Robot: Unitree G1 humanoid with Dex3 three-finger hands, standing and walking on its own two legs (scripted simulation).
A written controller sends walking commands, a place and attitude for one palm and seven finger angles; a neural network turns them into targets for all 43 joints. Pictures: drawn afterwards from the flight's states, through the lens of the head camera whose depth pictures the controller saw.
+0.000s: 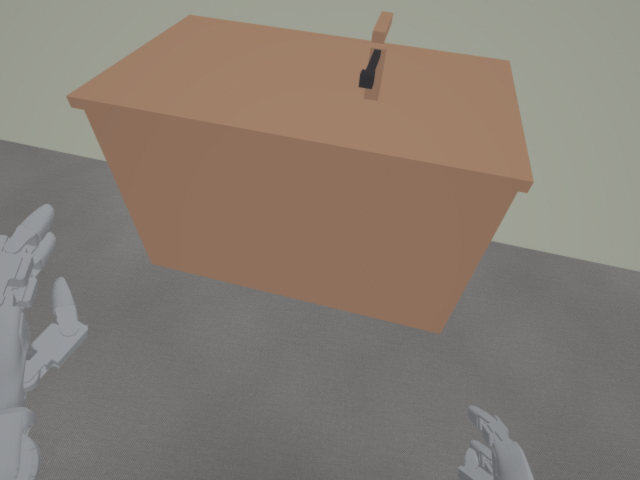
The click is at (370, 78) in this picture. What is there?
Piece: tap's lever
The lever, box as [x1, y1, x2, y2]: [359, 69, 374, 88]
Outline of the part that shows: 362,69 360,73 359,86 371,88 373,83 374,71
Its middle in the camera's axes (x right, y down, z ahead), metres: +0.10 -0.33 +0.81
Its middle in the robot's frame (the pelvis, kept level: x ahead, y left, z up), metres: +0.85 -0.04 +0.11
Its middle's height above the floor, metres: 0.89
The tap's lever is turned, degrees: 0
